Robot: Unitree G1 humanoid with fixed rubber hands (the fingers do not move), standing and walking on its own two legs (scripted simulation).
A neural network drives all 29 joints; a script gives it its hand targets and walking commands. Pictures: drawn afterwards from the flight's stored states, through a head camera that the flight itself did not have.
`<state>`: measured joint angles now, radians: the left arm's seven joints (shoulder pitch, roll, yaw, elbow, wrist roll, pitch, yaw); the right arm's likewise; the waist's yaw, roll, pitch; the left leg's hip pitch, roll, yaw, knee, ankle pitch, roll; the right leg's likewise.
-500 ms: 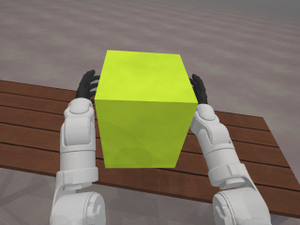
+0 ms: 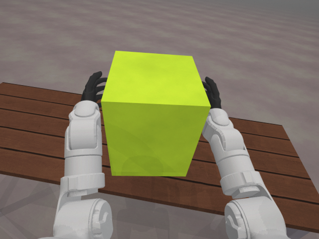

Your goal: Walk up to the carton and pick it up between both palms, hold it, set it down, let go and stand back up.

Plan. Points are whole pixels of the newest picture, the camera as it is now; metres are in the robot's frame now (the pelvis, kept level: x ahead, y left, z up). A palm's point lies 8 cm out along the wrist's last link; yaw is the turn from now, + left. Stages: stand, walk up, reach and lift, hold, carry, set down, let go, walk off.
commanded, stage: set down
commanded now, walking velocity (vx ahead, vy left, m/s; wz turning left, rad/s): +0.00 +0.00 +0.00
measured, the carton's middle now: (151, 115) +0.39 +0.01 +0.16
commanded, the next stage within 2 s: none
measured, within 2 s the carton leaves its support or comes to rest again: neither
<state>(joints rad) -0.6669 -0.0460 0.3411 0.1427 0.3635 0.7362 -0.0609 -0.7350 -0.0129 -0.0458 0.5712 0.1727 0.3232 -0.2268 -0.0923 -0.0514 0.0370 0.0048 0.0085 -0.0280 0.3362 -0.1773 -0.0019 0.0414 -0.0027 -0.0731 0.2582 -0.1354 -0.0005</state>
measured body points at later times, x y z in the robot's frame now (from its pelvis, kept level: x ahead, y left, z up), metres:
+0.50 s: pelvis +0.01 +0.00 +0.00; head -0.01 +0.03 +0.45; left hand +0.40 +0.15 +0.16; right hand +0.39 -0.15 +0.15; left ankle +0.02 +0.12 -0.75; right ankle +0.02 -0.12 -0.75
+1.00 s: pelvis +0.02 +0.01 +0.00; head +0.01 +0.04 +0.45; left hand +0.42 +0.15 +0.13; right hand +0.40 -0.15 +0.13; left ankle +0.02 +0.12 -0.75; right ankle +0.02 -0.12 -0.75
